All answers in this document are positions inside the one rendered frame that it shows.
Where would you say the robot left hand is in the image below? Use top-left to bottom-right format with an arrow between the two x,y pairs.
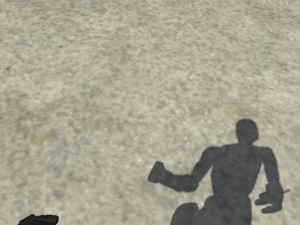
18,214 -> 59,225

